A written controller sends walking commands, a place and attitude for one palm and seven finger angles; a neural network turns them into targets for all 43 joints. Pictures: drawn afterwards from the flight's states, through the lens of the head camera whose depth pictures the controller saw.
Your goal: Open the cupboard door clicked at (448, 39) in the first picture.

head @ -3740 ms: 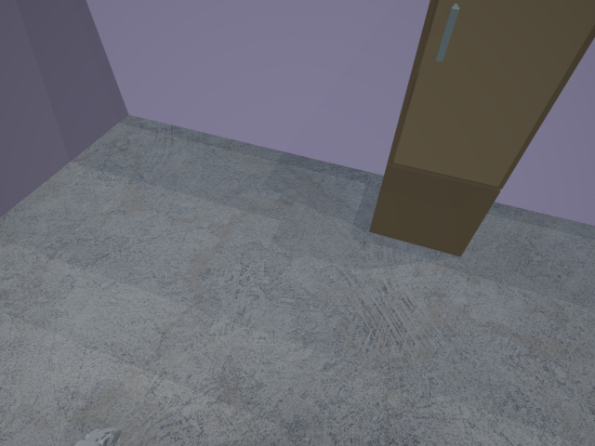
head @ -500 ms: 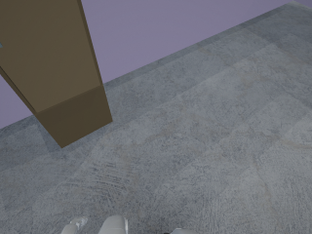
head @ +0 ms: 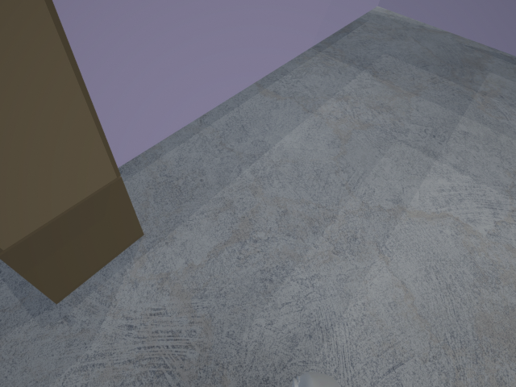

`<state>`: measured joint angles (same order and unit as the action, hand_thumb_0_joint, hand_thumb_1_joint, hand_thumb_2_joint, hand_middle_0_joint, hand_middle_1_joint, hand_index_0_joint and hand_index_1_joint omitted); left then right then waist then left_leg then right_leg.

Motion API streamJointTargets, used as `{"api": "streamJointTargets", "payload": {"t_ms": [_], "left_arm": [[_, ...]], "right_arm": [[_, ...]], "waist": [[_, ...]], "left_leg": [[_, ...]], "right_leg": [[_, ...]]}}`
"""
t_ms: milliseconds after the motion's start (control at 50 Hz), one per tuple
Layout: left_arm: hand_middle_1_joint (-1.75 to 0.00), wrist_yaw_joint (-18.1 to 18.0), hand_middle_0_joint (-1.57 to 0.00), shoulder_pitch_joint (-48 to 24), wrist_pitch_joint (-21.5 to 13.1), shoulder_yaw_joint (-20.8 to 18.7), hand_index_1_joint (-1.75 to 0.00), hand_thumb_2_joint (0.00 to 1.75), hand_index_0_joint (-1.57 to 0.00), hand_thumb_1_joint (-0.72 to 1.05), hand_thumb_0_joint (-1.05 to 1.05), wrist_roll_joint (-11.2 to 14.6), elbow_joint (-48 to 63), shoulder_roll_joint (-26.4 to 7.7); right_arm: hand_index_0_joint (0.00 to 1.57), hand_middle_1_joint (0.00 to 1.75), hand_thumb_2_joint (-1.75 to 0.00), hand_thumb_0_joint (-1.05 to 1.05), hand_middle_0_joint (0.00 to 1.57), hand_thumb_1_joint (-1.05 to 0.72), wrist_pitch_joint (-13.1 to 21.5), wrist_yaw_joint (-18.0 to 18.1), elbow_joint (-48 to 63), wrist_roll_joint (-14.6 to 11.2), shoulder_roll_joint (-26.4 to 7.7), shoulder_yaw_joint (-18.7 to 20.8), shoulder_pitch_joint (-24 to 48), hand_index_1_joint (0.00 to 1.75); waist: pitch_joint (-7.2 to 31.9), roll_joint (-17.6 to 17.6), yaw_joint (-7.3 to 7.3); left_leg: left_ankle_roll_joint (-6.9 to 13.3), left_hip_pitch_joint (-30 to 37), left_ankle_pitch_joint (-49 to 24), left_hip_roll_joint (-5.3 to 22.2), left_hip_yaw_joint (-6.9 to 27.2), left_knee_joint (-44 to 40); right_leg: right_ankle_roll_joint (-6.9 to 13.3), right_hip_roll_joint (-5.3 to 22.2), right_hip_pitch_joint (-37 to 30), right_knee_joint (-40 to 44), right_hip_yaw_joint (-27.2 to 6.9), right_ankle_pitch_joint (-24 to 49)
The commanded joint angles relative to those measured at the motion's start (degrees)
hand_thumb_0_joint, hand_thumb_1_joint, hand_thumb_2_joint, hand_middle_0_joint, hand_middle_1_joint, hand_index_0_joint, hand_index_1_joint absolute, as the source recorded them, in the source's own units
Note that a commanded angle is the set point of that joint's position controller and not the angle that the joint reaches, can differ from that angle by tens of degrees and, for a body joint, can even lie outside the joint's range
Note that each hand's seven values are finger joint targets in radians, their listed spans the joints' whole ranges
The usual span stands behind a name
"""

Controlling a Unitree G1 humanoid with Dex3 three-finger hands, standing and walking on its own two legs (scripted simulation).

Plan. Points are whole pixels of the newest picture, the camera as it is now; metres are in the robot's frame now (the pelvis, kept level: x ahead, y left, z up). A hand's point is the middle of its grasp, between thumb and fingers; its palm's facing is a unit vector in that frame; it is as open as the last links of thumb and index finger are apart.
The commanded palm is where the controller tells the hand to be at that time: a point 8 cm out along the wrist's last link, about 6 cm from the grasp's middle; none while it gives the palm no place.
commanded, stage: walk to a spot facing it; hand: left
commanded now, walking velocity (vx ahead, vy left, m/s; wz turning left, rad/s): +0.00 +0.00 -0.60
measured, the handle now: out of the picture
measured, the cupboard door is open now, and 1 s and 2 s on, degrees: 0 0 0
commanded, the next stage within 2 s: turn to face it in 1.10 s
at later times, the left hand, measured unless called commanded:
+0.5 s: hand (186, 386) +0.14 +0.12 -0.15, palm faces -0.25 -0.93 -0.26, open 7.4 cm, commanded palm none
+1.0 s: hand (208, 319) +0.26 +0.11 -0.18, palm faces -0.53 -0.83 -0.16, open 7.4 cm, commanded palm none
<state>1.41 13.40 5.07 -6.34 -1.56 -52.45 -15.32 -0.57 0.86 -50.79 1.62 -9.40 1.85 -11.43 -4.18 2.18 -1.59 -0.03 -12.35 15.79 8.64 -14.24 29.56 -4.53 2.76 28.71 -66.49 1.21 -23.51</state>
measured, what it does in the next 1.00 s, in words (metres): walks ahead, turning right: right foot, then left foot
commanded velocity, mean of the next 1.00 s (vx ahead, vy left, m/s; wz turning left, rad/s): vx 0.13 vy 0.00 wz -0.60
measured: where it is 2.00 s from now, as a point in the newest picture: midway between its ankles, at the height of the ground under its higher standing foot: outside the picture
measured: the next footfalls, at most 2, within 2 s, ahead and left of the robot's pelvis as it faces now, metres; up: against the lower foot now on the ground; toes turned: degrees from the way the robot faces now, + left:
right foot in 0.20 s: +0.03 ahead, -0.15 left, +0.00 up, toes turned -14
left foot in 0.68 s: +0.11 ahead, +0.07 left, +0.00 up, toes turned -18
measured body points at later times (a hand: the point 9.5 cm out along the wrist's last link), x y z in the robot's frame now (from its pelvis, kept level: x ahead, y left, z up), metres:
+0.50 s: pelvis -0.01 -0.04 +0.00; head +0.01 -0.07 +0.45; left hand +0.15 +0.17 -0.13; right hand -0.01 -0.31 -0.15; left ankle +0.04 +0.11 -0.68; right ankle -0.01 -0.14 -0.74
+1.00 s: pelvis +0.10 -0.03 +0.00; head +0.15 -0.02 +0.45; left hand +0.29 +0.15 -0.16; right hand -0.05 -0.21 -0.13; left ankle +0.07 +0.09 -0.74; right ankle +0.05 -0.19 -0.65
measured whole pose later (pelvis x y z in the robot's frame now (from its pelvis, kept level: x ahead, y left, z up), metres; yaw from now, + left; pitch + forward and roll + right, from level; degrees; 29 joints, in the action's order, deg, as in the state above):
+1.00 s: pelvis +0.10 -0.03 +0.00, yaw -36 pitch +0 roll -3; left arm 2.3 12.4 3.8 -5.9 -2.1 -55.4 -14.3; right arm 1.8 1.5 -56.5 1.5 -8.1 1.0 -21.7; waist -4.0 2.0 -0.4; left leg 0.3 -0.9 20.8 6.3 -16.3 22.4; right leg -3.1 3.5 35.1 -62.7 2.7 -12.9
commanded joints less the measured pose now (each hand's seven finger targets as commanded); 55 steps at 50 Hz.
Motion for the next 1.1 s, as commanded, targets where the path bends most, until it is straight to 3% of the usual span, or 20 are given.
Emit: {"api": "streamJointTargets", "payload": {"t_ms": [0,100,140,160,180,200,220,300,440,540,620,640,660,680,720,780,840,900,1000,1080], "left_arm": [[-0.3,0.5,-0.2,-5.6,-1.7,0.4,-0.3,0.9,-0.2,0.9,0.0,0.4,6.4,-0.9],[-0.3,0.2,-0.2,-4.4,-3.0,0.7,-0.3,0.9,-0.2,0.9,0.0,0.4,5.9,-0.4],[-0.3,-0.3,-0.2,0.6,-3.9,0.1,-0.3,0.9,-0.2,0.9,0.0,0.2,4.2,-3.3],[-0.3,-1.1,-0.2,4.4,-4.9,-0.8,-0.3,0.9,-0.2,0.9,0.0,-0.3,3.2,-9.5],[-0.3,-1.9,-0.2,6.9,-4.8,-1.9,-0.3,0.9,-0.2,0.9,0.0,0.2,2.5,-14.5],[-0.3,-2.4,-0.2,7.8,-4.5,-1.7,-0.3,0.9,-0.2,0.9,0.0,0.8,2.2,-13.7],[-0.3,-2.8,-0.2,4.7,-4.5,-1.6,-0.3,0.9,-0.2,0.9,0.0,0.7,2.6,-11.7],[-0.3,-2.4,-0.2,-4.2,-4.5,0.1,-0.3,0.9,-0.2,0.9,0.0,0.8,5.0,-7.1],[-0.3,-1.6,-0.2,-0.6,-5.1,-0.2,-0.3,0.9,-0.2,0.9,0.0,0.5,3.5,-8.6],[-0.3,-1.3,-0.2,0.3,-5.4,-0.3,-0.3,0.9,-0.2,0.9,0.0,0.2,3.3,-9.2],[-0.3,-1.0,-0.2,-3.9,-4.9,-0.3,-0.3,0.9,-0.2,0.9,0.0,0.7,4.2,-8.2],[-0.3,-0.6,-0.2,-3.9,-4.9,0.5,-0.3,0.9,-0.2,0.9,0.0,1.0,5.0,-4.8],[-0.3,0.0,-0.2,-3.7,-4.8,1.2,-0.3,0.9,-0.2,0.9,0.0,1.4,6.2,-1.1],[-0.3,0.3,-0.2,-7.1,-4.9,0.5,-0.3,0.9,-0.2,0.9,0.0,0.5,7.5,-3.4],[-0.3,1.3,-0.2,-4.0,-4.5,-0.8,-0.3,0.9,-0.2,0.9,0.0,-0.5,4.7,-4.8],[-0.3,2.0,-0.2,-1.7,-4.0,-0.2,-0.3,0.9,-0.2,0.9,0.0,-0.6,2.5,-1.9],[-0.3,1.5,-0.2,-0.4,-3.6,0.4,-0.3,0.9,-0.2,0.9,0.0,-0.3,1.3,-0.2],[-0.3,1.3,-0.2,-3.3,-3.1,0.9,-0.3,0.9,-0.2,0.9,0.0,-0.1,2.1,1.1],[-0.3,1.4,-0.2,-11.9,-3.3,1.8,-0.3,0.9,-0.2,0.9,0.0,0.0,4.0,2.4],[-0.3,0.8,-0.2,-8.8,-4.2,1.6,-0.3,0.9,-0.2,0.9,0.0,-0.1,3.5,1.1]], "right_arm": [[0.2,0.3,-0.9,0.0,0.2,-0.9,1.0,0.5,1.7,0.0,-12.3,4.0,-3.1,0.3],[0.2,0.3,-0.9,0.0,0.2,-0.9,0.6,-0.1,0.7,0.1,-14.0,5.1,-3.4,0.3],[0.2,0.3,-0.9,0.0,0.2,-0.9,0.3,-0.5,0.7,-0.4,-13.3,5.0,-3.5,0.3],[0.2,0.3,-0.9,0.0,0.2,-0.9,0.0,-0.8,2.2,-0.8,-9.8,4.1,-4.1,0.3],[0.2,0.3,-0.9,0.0,0.2,-0.9,-0.3,-0.8,5.3,-0.7,-6.6,2.6,-0.2,0.3],[0.2,0.3,-0.9,0.0,0.2,-0.9,-0.9,0.1,5.4,-0.9,-8.0,2.7,0.7,0.3],[0.2,0.3,-0.9,0.0,0.2,-0.9,-1.1,0.3,4.7,-1.1,-7.9,2.7,1.2,0.3],[0.2,0.3,-0.9,0.0,0.2,-0.9,-1.8,-0.1,1.6,-0.2,-8.7,3.3,-0.8,0.3],[0.2,0.3,-0.9,0.0,0.2,-0.9,-1.0,-0.9,3.2,0.1,-9.7,3.2,2.8,0.3],[0.2,0.3,-0.9,0.0,0.2,-0.9,0.4,-1.1,4.6,-0.4,-8.8,3.0,4.3,0.3],[0.2,0.3,-0.9,0.0,0.2,-0.9,1.8,-0.1,1.8,-0.8,-8.7,2.8,-5.4,0.3],[0.2,0.3,-0.9,0.0,0.2,-0.9,2.3,0.6,0.5,-0.7,-11.9,3.3,-9.1,0.3],[0.2,0.3,-0.9,0.0,0.2,-0.9,2.3,0.7,0.5,0.2,-18.3,4.6,-12.3,0.3],[0.2,0.3,-0.9,0.0,0.2,-0.9,2.2,0.7,1.0,0.0,-19.2,4.4,-11.7,0.3],[0.2,0.3,-0.9,0.0,0.2,-0.9,2.7,0.5,2.3,0.1,-13.4,2.8,-4.1,0.3],[0.2,0.3,-0.9,0.0,0.2,-0.9,3.8,0.9,1.3,-0.3,-10.0,1.6,-5.0,0.3],[0.2,0.3,-0.9,0.0,0.2,-0.9,4.2,1.4,-0.9,-0.8,-8.6,1.3,-9.4,0.3],[0.2,0.3,-0.9,0.0,0.2,-0.9,4.0,1.5,-2.7,-0.5,-8.6,1.4,-12.3,0.3],[0.2,0.3,-0.9,0.0,0.2,-0.9,3.0,1.4,-5.2,0.1,-8.6,2.0,-15.7,0.3],[0.2,0.3,-0.9,0.0,0.2,-0.9,2.5,1.1,-5.4,-0.3,-10.5,3.3,-14.3,0.3]], "waist": [[3.9,-13.8,4.0],[6.4,-16.1,3.67],[9.8,-9.5,0.59],[10.8,7.5,-1.68],[10.5,17.0,-3.09],[11.1,11.8,-3.25],[9.5,13.6,-2.28],[5.2,6.4,1.95],[3.9,5.8,-0.41],[3.1,7.6,-1.07],[5.0,5.7,3.96],[6.6,-4.0,5.43],[6.1,-22.3,7.27],[1.1,-18.5,7.4],[-2.8,-12.0,2.72],[-3.1,-10.2,1.56],[-0.6,-10.5,1.77],[-0.9,-11.4,2.28],[-3.2,-12.8,5.15],[1.6,-13.3,2.95]], "left_leg": [[6.8,7.8,-19.2,13.8,6.6,-10.3],[4.9,7.8,-23.3,14.8,3.2,-3.6],[0.0,2.2,-19.6,12.4,-1.1,8.5],[-3.6,-12.2,0.4,6.9,-2.4,20.9],[-5.3,-23.5,22.0,0.0,2.9,33.3],[-4.4,-23.5,21.0,0.5,10.4,38.0],[-4.2,-23.7,17.5,1.2,12.3,38.5],[-5.6,-19.8,5.6,-0.2,12.2,36.6],[-5.9,-19.5,5.5,-1.9,11.5,26.2],[-4.3,-13.5,9.6,-4.8,11.9,14.5],[-2.8,7.7,2.0,-7.2,9.9,-4.3],[-1.6,18.2,6.7,-0.4,15.8,-10.6],[2.3,21.3,24.1,15.7,35.8,-19.3],[6.2,12.1,30.4,23.0,41.2,-24.0],[4.1,3.4,25.0,16.0,30.6,-24.4],[0.9,4.8,4.2,9.9,16.3,-20.7],[0.2,11.0,-20.9,8.5,8.2,-15.3],[1.8,13.5,-35.3,9.2,4.5,-12.1],[4.6,15.3,-40.0,9.9,0.6,-9.4],[4.5,18.2,-54.1,11.6,-2.3,-0.1]], "right_leg": [[0.0,1.6,1.9,11.6,2.9,-1.5],[2.2,-0.6,-6.9,26.6,5.6,0.2],[4.0,-0.6,-19.7,40.1,5.0,13.5],[8.3,10.9,-30.5,45.7,-11.1,26.3],[14.2,21.2,-30.8,45.4,-25.2,47.2],[16.9,21.1,-29.4,44.3,-21.2,49.1],[15.8,17.5,-25.9,45.6,-19.3,41.5],[12.5,9.9,-18.4,46.0,-12.5,33.2],[14.3,9.5,-18.6,52.8,-20.4,0.3],[15.4,9.3,-15.8,53.2,-25.9,-3.5],[11.3,3.2,-4.6,45.5,-22.5,-3.3],[8.3,-1.7,4.4,37.1,-17.9,-5.0],[5.2,-8.9,15.2,19.6,-7.5,-10.8],[4.4,-3.4,16.3,10.1,-5.3,-8.1],[3.4,-1.4,12.3,2.5,-4.3,0.9],[2.4,-0.1,11.4,-2.4,-2.3,9.6],[1.7,-0.3,13.0,-3.8,-0.4,11.2],[1.2,0.2,14.0,0.0,1.9,10.8],[1.9,-0.1,10.7,15.7,6.7,9.0],[4.7,-3.4,1.4,25.9,9.2,7.3]]}}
